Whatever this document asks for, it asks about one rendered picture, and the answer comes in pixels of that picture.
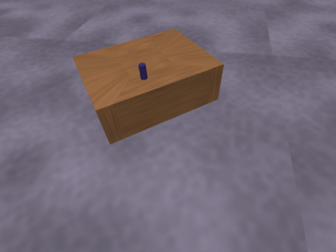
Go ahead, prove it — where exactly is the can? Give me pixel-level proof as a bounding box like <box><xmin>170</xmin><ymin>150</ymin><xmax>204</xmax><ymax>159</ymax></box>
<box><xmin>139</xmin><ymin>62</ymin><xmax>148</xmax><ymax>80</ymax></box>

